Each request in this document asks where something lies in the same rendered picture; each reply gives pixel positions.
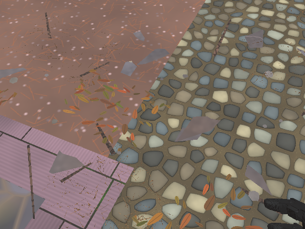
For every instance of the robot right hand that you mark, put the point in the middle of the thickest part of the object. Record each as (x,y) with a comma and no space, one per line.
(291,207)

